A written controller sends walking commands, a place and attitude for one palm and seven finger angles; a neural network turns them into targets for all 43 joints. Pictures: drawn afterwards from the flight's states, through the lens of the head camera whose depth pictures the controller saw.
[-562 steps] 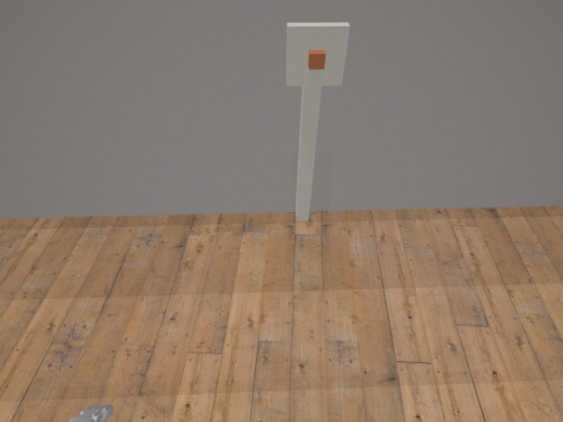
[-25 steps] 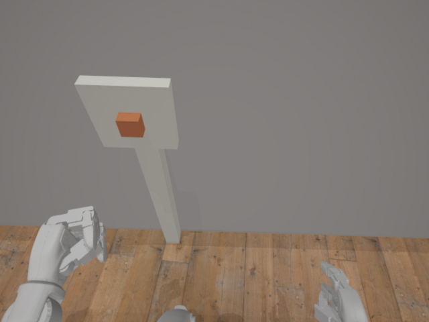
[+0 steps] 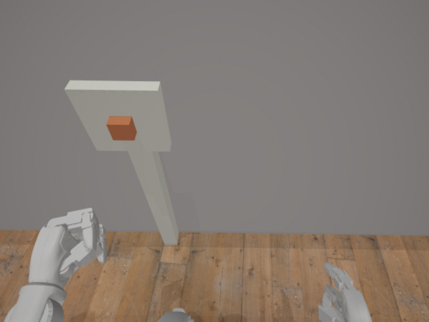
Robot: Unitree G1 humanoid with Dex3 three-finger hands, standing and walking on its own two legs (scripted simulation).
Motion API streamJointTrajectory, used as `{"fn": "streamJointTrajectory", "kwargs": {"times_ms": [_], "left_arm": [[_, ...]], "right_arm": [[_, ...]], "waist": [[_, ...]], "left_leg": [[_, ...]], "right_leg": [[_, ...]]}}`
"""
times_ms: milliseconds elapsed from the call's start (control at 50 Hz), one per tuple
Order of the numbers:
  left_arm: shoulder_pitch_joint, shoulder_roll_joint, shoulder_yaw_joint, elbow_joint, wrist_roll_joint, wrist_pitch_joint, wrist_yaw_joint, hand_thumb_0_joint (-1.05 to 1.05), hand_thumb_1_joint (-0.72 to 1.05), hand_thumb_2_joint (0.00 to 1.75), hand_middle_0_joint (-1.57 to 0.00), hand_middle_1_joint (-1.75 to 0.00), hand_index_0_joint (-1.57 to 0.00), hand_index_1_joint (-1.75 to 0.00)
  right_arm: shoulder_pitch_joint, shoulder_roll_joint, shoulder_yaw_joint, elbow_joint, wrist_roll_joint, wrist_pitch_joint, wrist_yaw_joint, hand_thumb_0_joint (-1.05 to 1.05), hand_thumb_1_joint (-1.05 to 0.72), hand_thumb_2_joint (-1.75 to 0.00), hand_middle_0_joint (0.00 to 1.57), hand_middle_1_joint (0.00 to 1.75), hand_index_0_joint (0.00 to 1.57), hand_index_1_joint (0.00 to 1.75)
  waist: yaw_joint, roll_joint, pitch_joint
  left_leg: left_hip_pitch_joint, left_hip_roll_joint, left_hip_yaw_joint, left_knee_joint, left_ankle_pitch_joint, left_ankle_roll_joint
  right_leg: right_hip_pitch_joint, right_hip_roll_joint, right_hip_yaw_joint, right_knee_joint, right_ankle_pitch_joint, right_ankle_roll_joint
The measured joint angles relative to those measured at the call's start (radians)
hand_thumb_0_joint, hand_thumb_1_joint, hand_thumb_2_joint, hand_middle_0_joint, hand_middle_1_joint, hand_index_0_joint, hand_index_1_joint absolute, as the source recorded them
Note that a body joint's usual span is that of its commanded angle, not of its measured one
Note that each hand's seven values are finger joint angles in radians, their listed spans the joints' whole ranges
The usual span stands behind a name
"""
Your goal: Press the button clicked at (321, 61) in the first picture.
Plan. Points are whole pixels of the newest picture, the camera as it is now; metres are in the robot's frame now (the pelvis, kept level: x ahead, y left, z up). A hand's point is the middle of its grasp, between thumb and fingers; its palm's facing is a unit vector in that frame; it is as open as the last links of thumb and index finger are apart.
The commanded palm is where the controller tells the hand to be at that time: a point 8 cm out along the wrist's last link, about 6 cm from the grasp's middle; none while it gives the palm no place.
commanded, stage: aim a knuckle at the button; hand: left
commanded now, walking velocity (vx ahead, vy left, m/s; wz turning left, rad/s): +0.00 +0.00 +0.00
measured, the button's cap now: (122, 127) +0.48 +0.23 +0.08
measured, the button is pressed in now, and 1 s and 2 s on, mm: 0 0 0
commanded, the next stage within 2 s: press the button with the knuckle in 1.90 s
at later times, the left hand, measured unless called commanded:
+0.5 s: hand (113, 207) +0.30 +0.20 +0.06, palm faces +0.05 -1.00 -0.03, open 3.1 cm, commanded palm +0.28 +0.26 +0.06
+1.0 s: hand (122, 180) +0.37 +0.21 +0.04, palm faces +0.04 -1.00 -0.01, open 3.1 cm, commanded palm +0.34 +0.26 +0.05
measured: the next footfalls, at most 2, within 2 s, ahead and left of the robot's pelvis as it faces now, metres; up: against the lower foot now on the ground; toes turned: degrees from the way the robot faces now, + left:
none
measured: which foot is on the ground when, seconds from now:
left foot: down 0.00-1.00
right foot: down 0.00-1.00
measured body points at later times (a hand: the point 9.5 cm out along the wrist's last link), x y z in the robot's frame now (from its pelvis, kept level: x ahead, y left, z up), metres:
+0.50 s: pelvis +0.00 +0.00 +0.00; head +0.05 -0.01 +0.45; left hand +0.29 +0.26 +0.06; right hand +0.15 -0.26 -0.09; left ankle +0.04 +0.12 -0.69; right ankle -0.02 -0.11 -0.69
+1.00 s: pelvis -0.01 +0.01 -0.01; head +0.07 +0.02 +0.44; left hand +0.36 +0.26 +0.05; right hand +0.11 -0.25 -0.11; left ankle +0.04 +0.12 -0.69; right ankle -0.02 -0.11 -0.69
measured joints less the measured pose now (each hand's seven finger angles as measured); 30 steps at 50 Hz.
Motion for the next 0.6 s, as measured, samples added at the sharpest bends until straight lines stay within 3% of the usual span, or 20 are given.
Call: {"fn": "streamJointTrajectory", "kwargs": {"times_ms": [200, 440, 600], "left_arm": [[-0.117, 0.009, 0.016, 0.103, -0.004, -0.008, -0.020, 0.02, 0.90, 0.90, -1.30, -1.50, -1.31, -1.50], [-0.301, 0.029, 0.039, 0.266, 0.009, 0.013, -0.017, 0.02, 0.90, 0.90, -1.30, -1.50, -1.30, -1.50], [-0.366, 0.029, 0.049, 0.337, 0.022, -0.010, -0.002, 0.02, 0.90, 0.90, -1.30, -1.50, -1.30, -1.50]], "right_arm": [[-0.012, -0.007, 0.009, 0.021, -0.002, -0.004, -0.009, 0.01, -0.91, -0.90, 0.21, 0.30, 0.20, 0.30], [0.002, -0.017, 0.003, 0.034, 0.000, 0.021, -0.011, 0.01, -0.91, -0.90, 0.20, 0.30, 0.20, 0.30], [0.017, -0.020, -0.005, 0.044, -0.002, 0.046, 0.000, 0.01, -0.91, -0.90, 0.20, 0.30, 0.20, 0.30]], "waist": [[0.005, 0.003, 0.003], [-0.015, -0.006, 0.010], [-0.024, -0.012, 0.009]], "left_leg": [[-0.024, 0.000, -0.010, 0.014, 0.002, -0.006], [-0.027, 0.005, 0.007, -0.002, 0.008, -0.005], [-0.032, 0.006, 0.021, -0.007, 0.008, -0.001]], "right_leg": [[-0.022, 0.001, -0.009, 0.018, -0.005, -0.006], [-0.038, 0.004, 0.009, 0.013, 0.004, -0.006], [-0.050, 0.004, 0.023, 0.011, 0.007, -0.001]]}}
